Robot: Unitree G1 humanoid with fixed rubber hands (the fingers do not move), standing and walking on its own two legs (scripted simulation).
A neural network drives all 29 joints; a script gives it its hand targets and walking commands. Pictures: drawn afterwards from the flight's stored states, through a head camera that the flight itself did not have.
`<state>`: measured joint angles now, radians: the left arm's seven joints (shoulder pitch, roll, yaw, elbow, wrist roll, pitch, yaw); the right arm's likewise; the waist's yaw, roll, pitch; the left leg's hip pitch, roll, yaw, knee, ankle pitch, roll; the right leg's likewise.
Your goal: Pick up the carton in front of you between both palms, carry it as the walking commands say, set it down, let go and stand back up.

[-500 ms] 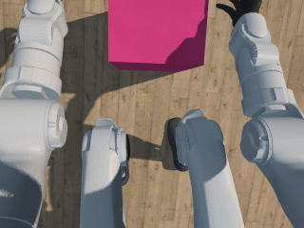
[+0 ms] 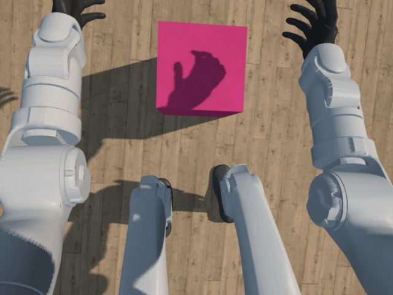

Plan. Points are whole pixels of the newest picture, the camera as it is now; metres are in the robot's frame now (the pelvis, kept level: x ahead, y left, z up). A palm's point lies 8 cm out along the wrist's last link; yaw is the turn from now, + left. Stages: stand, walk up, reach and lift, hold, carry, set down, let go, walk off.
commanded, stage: set down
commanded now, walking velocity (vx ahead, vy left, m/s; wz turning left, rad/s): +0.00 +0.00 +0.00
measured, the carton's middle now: (197, 78) +0.52 -0.04 -0.41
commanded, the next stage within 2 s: let go in 0.26 s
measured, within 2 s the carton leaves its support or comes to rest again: neither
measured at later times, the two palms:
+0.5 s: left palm (6, 12) +0.51 +0.19 +0.02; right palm (380, 39) +0.46 -0.22 +0.02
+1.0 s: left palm out of the picture +0.35 +0.21 +0.13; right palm out of the picture +0.30 -0.24 +0.14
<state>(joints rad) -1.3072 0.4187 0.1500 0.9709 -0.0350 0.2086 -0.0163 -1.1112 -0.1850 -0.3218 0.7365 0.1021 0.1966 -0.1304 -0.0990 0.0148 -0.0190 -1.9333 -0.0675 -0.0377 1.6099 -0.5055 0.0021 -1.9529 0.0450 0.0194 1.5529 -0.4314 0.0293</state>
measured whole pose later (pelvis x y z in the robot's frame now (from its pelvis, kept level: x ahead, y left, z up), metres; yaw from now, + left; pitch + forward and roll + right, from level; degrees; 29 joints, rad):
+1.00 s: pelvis +0.10 -0.01 +0.22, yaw +1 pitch +17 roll +0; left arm -0.06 0.19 0.12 0.57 0.04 -0.01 -0.01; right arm 0.06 -0.18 -0.06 0.47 0.02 0.00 0.06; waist -0.06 -0.03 -0.03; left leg -0.58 -0.03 -0.06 0.59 -0.30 -0.01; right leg -0.62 0.04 0.05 0.59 -0.26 -0.01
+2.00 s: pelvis +0.12 -0.01 +0.23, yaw +1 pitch +0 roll +0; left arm 0.20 0.34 0.05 0.72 0.04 0.01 0.02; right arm 0.19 -0.34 -0.04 0.71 -0.04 0.02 -0.02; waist 0.00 0.03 0.01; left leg -0.17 -0.03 -0.07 0.50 -0.33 0.00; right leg -0.21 0.04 0.04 0.51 -0.29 -0.02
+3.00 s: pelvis +0.10 -0.01 +0.24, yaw +1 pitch -2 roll +0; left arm 0.14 0.37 0.02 0.99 0.02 -0.01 0.01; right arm 0.15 -0.38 0.00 0.97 -0.02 -0.01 -0.02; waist 0.01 0.01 0.02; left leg -0.09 -0.02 -0.07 0.36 -0.23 0.00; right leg -0.13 0.03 0.04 0.37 -0.20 -0.02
